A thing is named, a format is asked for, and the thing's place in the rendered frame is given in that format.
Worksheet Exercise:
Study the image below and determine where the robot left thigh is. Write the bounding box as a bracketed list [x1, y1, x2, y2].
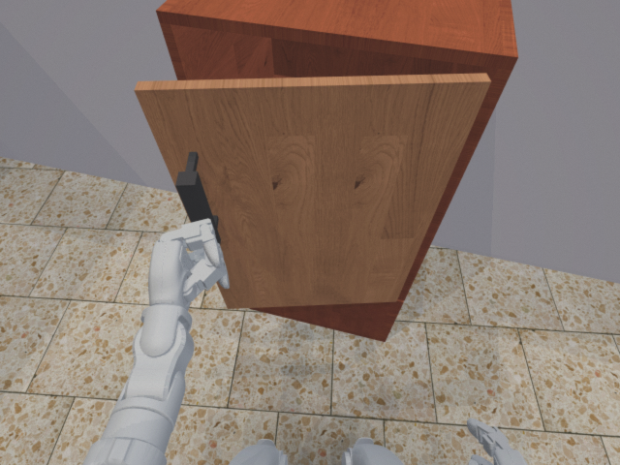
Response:
[229, 445, 288, 465]

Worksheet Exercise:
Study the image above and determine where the cupboard door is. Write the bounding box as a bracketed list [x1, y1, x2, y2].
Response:
[134, 73, 491, 309]

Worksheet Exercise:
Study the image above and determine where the left robot forearm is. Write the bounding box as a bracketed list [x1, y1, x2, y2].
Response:
[82, 303, 194, 465]

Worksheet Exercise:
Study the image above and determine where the right robot shin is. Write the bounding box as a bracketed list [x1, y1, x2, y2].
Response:
[354, 438, 374, 446]

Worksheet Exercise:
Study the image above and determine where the handle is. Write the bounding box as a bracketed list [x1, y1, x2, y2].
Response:
[175, 152, 221, 244]

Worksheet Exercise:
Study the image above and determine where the robot right hand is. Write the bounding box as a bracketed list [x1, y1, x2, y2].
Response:
[467, 418, 527, 465]

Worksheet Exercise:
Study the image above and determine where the robot left hand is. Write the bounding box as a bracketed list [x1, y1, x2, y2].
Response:
[148, 218, 230, 311]

